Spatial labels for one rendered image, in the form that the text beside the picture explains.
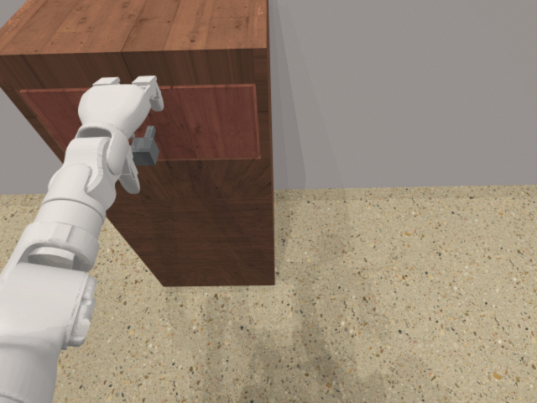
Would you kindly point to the robot left upper arm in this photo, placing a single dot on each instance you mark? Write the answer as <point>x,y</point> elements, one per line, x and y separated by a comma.
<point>43,309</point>

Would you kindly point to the handle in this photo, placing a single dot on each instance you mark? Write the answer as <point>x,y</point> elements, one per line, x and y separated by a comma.
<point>145,150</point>

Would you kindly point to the cabinet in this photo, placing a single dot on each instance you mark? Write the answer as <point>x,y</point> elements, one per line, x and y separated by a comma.
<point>194,222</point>

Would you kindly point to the left robot forearm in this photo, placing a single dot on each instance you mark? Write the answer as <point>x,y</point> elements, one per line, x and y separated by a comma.
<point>65,231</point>

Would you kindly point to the robot left hand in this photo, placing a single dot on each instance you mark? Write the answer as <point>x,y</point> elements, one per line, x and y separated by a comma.
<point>125,107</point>

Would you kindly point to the drawer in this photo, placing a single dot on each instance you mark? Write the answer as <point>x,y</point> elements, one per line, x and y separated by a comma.
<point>197,122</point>

